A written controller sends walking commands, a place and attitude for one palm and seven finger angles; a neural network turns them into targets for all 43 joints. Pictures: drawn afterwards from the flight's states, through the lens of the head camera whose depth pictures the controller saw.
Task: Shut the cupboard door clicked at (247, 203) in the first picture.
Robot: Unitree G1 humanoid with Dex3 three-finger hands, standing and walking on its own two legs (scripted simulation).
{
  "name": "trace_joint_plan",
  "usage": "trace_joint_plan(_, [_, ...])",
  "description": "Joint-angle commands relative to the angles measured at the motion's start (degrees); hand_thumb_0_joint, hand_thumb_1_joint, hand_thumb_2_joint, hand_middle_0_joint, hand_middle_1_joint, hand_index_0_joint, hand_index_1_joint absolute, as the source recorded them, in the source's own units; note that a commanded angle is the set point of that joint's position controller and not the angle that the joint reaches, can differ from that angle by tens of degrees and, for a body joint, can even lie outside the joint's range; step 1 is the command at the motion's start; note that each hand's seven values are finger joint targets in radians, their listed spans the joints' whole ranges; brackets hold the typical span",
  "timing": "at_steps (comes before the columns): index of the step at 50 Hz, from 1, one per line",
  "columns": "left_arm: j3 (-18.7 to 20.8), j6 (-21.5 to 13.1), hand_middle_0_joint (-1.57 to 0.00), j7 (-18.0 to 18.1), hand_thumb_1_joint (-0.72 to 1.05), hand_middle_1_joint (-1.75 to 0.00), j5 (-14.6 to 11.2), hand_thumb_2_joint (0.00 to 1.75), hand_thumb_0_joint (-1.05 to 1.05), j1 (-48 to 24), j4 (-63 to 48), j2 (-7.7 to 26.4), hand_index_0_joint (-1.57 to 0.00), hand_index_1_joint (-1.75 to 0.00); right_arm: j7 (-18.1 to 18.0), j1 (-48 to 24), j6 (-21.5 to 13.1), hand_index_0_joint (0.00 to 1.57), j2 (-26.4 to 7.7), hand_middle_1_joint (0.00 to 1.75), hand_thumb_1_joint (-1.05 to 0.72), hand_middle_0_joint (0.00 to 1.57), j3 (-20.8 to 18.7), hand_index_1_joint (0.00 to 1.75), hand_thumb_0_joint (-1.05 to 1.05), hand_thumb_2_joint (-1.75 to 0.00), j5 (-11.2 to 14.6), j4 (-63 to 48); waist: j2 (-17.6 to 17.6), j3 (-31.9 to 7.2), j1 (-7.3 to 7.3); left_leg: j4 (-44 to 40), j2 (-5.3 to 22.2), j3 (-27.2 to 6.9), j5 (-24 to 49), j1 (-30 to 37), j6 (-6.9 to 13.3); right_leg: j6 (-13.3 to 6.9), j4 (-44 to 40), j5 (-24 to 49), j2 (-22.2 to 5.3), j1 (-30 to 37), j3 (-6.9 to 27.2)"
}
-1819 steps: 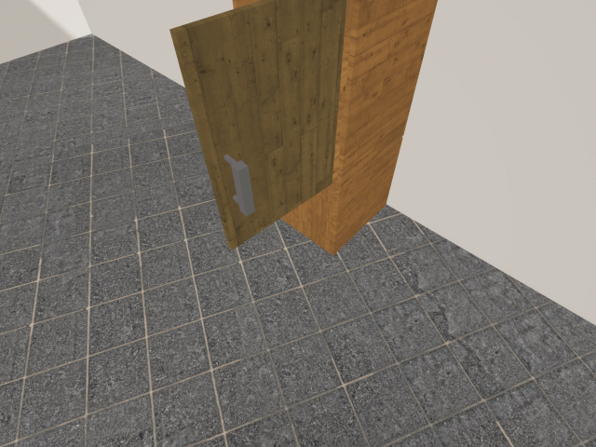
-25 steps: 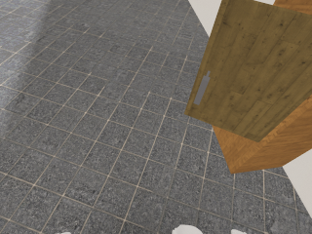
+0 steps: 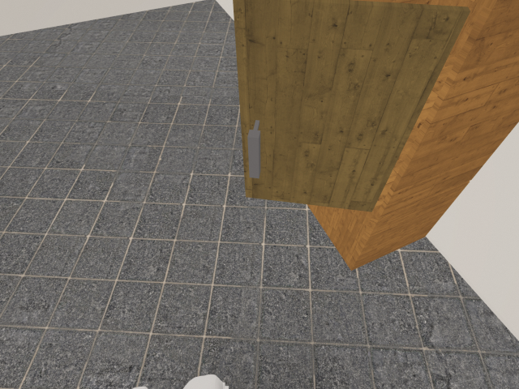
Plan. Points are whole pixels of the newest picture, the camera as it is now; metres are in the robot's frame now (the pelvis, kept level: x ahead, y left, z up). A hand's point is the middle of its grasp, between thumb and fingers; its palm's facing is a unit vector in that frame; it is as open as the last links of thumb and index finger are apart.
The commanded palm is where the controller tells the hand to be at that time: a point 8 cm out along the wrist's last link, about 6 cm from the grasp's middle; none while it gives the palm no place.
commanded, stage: take the last steps up to it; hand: left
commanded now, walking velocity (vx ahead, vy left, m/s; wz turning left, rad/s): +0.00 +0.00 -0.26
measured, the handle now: (255, 149) +0.67 +0.04 -0.10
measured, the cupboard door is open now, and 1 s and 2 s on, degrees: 57 57 57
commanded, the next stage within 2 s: come to a stop and stand still in 0.72 s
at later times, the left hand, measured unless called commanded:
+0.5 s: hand (172, 376) +0.16 +0.17 -0.16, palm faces -0.18 -0.97 -0.19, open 7.4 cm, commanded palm none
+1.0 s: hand (217, 358) +0.20 +0.10 -0.19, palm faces -0.08 -0.99 -0.15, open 7.4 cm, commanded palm none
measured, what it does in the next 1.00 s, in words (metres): walks ahead: left foot, then right foot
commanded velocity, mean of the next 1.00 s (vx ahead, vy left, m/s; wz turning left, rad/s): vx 0.10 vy -0.05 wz -0.07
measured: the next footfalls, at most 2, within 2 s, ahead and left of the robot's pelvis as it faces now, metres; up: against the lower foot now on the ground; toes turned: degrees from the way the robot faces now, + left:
left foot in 0.12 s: +0.06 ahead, +0.13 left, +0.00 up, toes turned +1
right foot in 0.54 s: +0.12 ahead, -0.16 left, +0.00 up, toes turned -14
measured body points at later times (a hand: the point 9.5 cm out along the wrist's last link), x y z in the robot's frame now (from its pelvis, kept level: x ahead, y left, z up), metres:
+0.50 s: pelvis +0.06 -0.01 +0.00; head +0.09 -0.01 +0.45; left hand +0.17 +0.22 -0.15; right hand -0.02 -0.24 -0.15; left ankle +0.02 +0.13 -0.74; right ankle +0.07 -0.15 -0.72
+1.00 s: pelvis +0.19 -0.07 +0.00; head +0.22 -0.05 +0.44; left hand +0.21 +0.15 -0.18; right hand +0.23 -0.30 -0.15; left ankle +0.22 +0.03 -0.74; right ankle +0.11 -0.17 -0.73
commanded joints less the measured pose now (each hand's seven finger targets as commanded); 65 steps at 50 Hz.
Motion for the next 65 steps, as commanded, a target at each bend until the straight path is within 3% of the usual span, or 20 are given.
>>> trace_joint_plan(1, [3.9, -0.7, -0.20, 0.9, 0.90, -0.30, 0.2, 0.90, 0.00, 1.4, -2.1, 12.0, -0.20, -0.30, -0.6, -0.1, -2.1, 0.20, -2.6, 0.30, -0.90, 0.20, -0.6, 0.30, 0.00, -0.90, 0.1, -4.0, -9.0, -4.4, 1.28, -11.7, -0.7, 0.3, -0.6, 2.2, 0.7, -9.9, -5.4, 27.3, -15.5, 4.8, 14.5])
trace_joint_plan(4, [3.5, -0.1, -0.20, 0.8, 0.90, -0.30, -0.7, 0.90, 0.00, 0.1, -1.8, 10.5, -0.20, -0.30, -1.0, 5.4, -3.0, 0.20, -3.0, 0.30, -0.90, 0.20, -0.3, 0.30, 0.00, -0.90, 0.0, -1.6, -6.1, -4.6, -1.01, -28.5, -1.2, 0.7, 14.3, 16.8, 1.8, -4.6, -0.8, 19.1, -11.0, -3.3, 12.3])
trace_joint_plan(6, [2.5, 0.3, -0.20, 0.2, 0.90, -0.30, -0.9, 0.90, 0.00, 3.6, -2.2, 5.1, -0.20, -0.30, -1.1, 8.7, -3.8, 0.20, -10.4, 0.30, -0.90, 0.20, -1.3, 0.30, 0.00, -0.90, -1.1, -1.5, 13.6, -6.2, -0.83, -35.9, 16.2, -18.5, 18.7, 21.8, 9.2, 0.9, 13.4, -10.3, 0.0, -11.2, 2.1])
trace_joint_plan(7, [2.5, 0.6, -0.20, -0.2, 0.90, -0.30, -0.5, 0.90, 0.00, 1.2, -3.3, 6.0, -0.20, -0.30, -1.9, 10.1, -3.9, 0.20, -11.7, 0.30, -0.90, 0.20, -1.6, 0.30, 0.00, -0.90, -1.7, -1.4, 14.6, -5.0, -2.60, -40.1, 21.0, -24.8, 15.7, 23.0, 13.3, 2.0, 24.8, -19.2, 1.1, -17.4, 0.9])
trace_joint_plan(13, [2.8, 0.0, -0.20, -2.4, 0.90, -0.30, 0.1, 0.90, 0.00, -0.4, -1.6, 5.0, -0.20, -0.30, -1.7, 8.1, -5.5, 0.20, -6.8, 0.30, -0.90, 0.20, -0.5, 0.30, 0.00, -0.90, -1.4, -1.1, 6.7, -1.9, -0.79, -41.8, 14.0, -9.2, 12.7, 21.3, 11.6, 2.7, 34.0, -5.5, -3.2, -20.8, 1.3])
trace_joint_plan(21, [1.7, -0.6, -0.20, -2.9, 0.90, -0.30, 0.1, 0.90, 0.00, -5.0, -1.7, 3.6, -0.20, -0.30, -0.8, 11.5, -5.3, 0.20, -7.0, 0.30, -0.90, 0.20, -1.7, 0.30, 0.00, -0.90, -1.5, 2.7, 8.6, 0.8, -2.64, -40.8, 14.5, -2.8, 12.8, 19.0, 11.9, 2.6, 12.8, -4.0, -3.8, -12.4, -4.3])
trace_joint_plan(24, [2.2, -1.0, -0.20, -2.8, 0.90, -0.30, 0.1, 0.90, 0.00, 1.4, 1.0, 4.1, -0.20, -0.30, -0.6, 9.0, -4.8, 0.20, -7.7, 0.30, -0.90, 0.20, -1.9, 0.30, 0.00, -0.90, -1.3, 3.1, 7.5, -1.1, 0.86, -35.8, 12.6, -0.6, 6.9, 13.6, 9.7, 2.1, 3.3, 2.4, -1.6, 0.3, -7.0])
trace_joint_plan(25, [2.7, -1.4, -0.20, -2.5, 0.90, -0.30, 0.1, 0.90, 0.00, 5.5, 2.7, 5.7, -0.20, -0.30, -0.3, 8.5, -4.8, 0.20, -6.7, 0.30, -0.90, 0.20, -1.9, 0.30, 0.00, -0.90, -1.0, 3.3, 3.8, -2.1, 2.79, -30.9, 9.9, 1.5, 4.4, 10.4, 7.9, 1.4, -1.4, 3.6, -1.9, 7.0, -5.8])
trace_joint_plan(26, [3.3, -2.1, -0.20, -1.9, 0.90, -0.30, 0.3, 0.90, 0.00, 9.9, 4.2, 9.3, -0.20, -0.30, 0.2, 8.6, -4.9, 0.20, -3.9, 0.30, -0.90, 0.20, -1.3, 0.30, 0.00, -0.90, -0.4, 2.9, -5.1, -2.7, 4.86, -21.0, 5.2, 6.0, -0.1, 0.5, 5.7, -1.5, -6.5, -2.9, -8.3, 17.1, 2.8])
trace_joint_plan(27, [4.4, -2.6, -0.20, -1.0, 0.90, -0.30, 0.2, 0.90, 0.00, 15.2, 6.0, 14.4, -0.20, -0.30, 0.5, 6.2, -5.0, 0.20, 0.0, 0.30, -0.90, 0.20, -0.2, 0.30, 0.00, -0.90, -0.1, 0.6, -18.3, -3.4, 7.21, -6.7, -1.2, 9.5, -13.6, -9.7, 3.7, -7.4, -13.9, -8.7, -21.0, 21.2, 20.5])
trace_joint_plan(29, [4.0, -2.9, -0.20, 0.0, 0.90, -0.30, -0.3, 0.90, 0.00, 12.7, 6.1, 13.1, -0.20, -0.30, 0.1, 2.8, -4.6, 0.20, -1.9, 0.30, -0.90, 0.20, -0.8, 0.30, 0.00, -0.90, -0.3, 0.0, -17.4, -1.3, 5.83, 7.9, 0.9, 0.6, -9.9, -12.5, 4.5, -11.7, -18.4, -10.2, -22.9, 13.4, 25.6])
trace_joint_plan(30, [3.2, -3.0, -0.20, 0.3, 0.90, -0.30, -0.5, 0.90, 0.00, 9.7, 5.6, 10.2, -0.20, -0.30, 0.1, 3.1, -4.8, 0.20, -2.7, 0.30, -0.90, 0.20, -1.0, 0.30, 0.00, -0.90, -0.4, 0.7, -14.6, 0.1, 4.42, 9.2, 2.3, -0.6, -6.5, -12.4, 4.4, -11.9, -17.4, -6.1, -22.1, 11.4, 21.0])
trace_joint_plan(33, [1.8, -3.8, -0.20, 0.6, 0.90, -0.30, -0.2, 0.90, 0.00, 4.4, 4.7, 5.8, -0.20, -0.30, 0.6, 6.7, -4.3, 0.20, 0.8, 0.30, -0.90, 0.20, -0.3, 0.30, 0.00, -0.90, -0.8, 2.9, -8.0, -0.8, -0.17, 2.7, 2.9, 1.2, -0.1, -3.9, 3.2, -9.6, -14.2, 13.4, -16.8, 4.4, 5.3])
trace_joint_plan(41, [1.3, -3.7, -0.20, 0.6, 0.90, -0.30, -0.6, 0.90, 0.00, 5.8, 7.5, 4.8, -0.20, -0.30, 0.6, 10.8, -5.8, 0.20, 0.8, 0.30, -0.90, 0.20, 0.3, 0.30, 0.00, -0.90, -0.8, 4.7, -3.2, -1.3, -2.37, -26.3, -0.1, 3.0, 18.1, 18.2, 3.8, -5.2, -4.3, 9.1, -11.3, -2.6, 1.4])
trace_joint_plan(44, [-0.2, -2.2, -0.20, 1.6, 0.90, -0.30, -1.3, 0.90, 0.00, 10.0, 7.6, 1.2, -0.20, -0.30, -1.6, 11.7, -5.6, 0.20, -5.1, 0.30, -0.90, 0.20, 0.4, 0.30, 0.00, -0.90, -0.8, 5.3, 13.7, -6.3, -1.13, -32.5, 17.3, -15.3, 49.5, 24.3, 13.5, 1.9, 11.6, -13.0, -3.0, -5.7, -3.3])
trace_joint_plan(47, [-0.2, -0.6, -0.20, 1.8, 0.90, -0.30, -1.1, 0.90, 0.00, 8.6, 8.1, 2.3, -0.20, -0.30, -2.7, 5.7, -4.7, 0.20, -3.9, 0.30, -0.90, 0.20, 0.9, 0.30, 0.00, -0.90, -0.3, 4.5, 9.0, -2.6, 0.44, -31.9, 15.4, -10.1, 60.7, 21.3, 15.1, 2.7, 12.5, -13.5, -5.3, -5.3, -0.4])
trace_joint_plan(53, [1.1, -0.1, -0.20, 1.8, 0.90, -0.30, -0.1, 0.90, 0.00, 8.9, 5.3, 5.8, -0.20, -0.30, -1.9, -1.1, -2.4, 0.20, -4.9, 0.30, -0.90, 0.20, -1.6, 0.30, 0.00, -0.90, 0.4, 1.4, 0.9, -6.0, 1.36, -27.4, 6.7, -2.1, 32.4, 17.9, 7.9, 0.3, 1.5, 18.7, -7.2, -0.8, 3.1])
trace_joint_plan(56, [1.7, -0.7, -0.20, 2.0, 0.90, -0.30, 0.3, 0.90, 0.00, 7.8, 4.1, 7.9, -0.20, -0.30, -1.2, -0.5, -1.4, 0.20, -1.9, 0.30, -0.90, 0.20, -1.7, 0.30, 0.00, -0.90, 0.3, 0.7, -8.9, -5.6, 0.89, -18.8, 0.5, 2.6, 20.8, 14.3, 4.6, -4.0, -1.2, 36.8, -14.5, 1.1, 9.7])
trace_joint_plan(58, [1.8, -1.0, -0.20, 2.2, 0.90, -0.30, 0.1, 0.90, 0.00, 8.1, 4.1, 8.8, -0.20, -0.30, -0.8, -2.0, -0.8, 0.20, -0.5, 0.30, -0.90, 0.20, -1.4, 0.30, 0.00, -0.90, 0.3, -0.2, -12.0, -4.5, 1.94, -10.2, -3.4, 1.9, -3.7, 6.7, 3.2, -8.5, -2.7, 53.1, -19.4, 5.3, 12.7])
trace_joint_plan(65, [2.8, -0.9, -0.20, 2.7, 0.90, -0.30, 0.3, 0.90, 0.00, 5.6, 2.8, 10.8, -0.20, -0.30, -0.6, -3.9, -0.9, 0.20, -1.3, 0.30, -0.90, 0.20, -0.7, 0.30, 0.00, -0.90, 0.5, -1.0, -10.8, -4.7, 3.07, -8.3, -3.7, -1.3, -5.7, 2.0, 2.2, -10.1, -1.5, 52.0, -18.9, 13.0, 9.7])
